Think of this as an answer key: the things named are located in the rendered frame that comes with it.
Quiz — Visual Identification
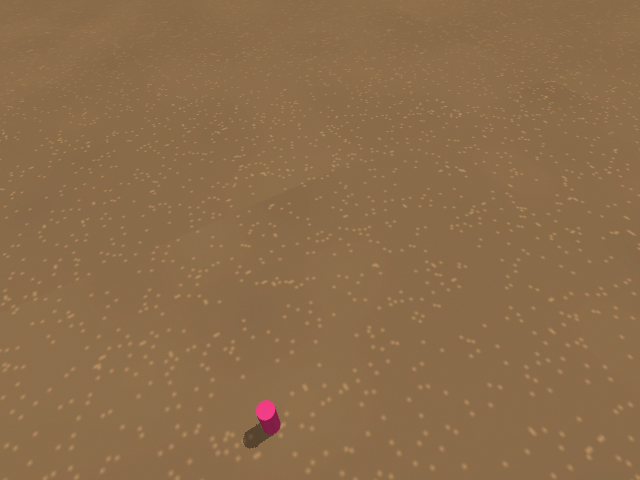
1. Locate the can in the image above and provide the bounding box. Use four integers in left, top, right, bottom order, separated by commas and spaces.
256, 400, 280, 435

